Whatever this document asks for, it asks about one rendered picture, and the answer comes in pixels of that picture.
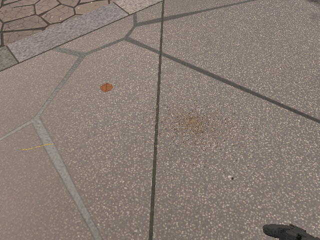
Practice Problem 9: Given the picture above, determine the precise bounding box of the right robot hand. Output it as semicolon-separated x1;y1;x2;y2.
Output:
263;224;320;240

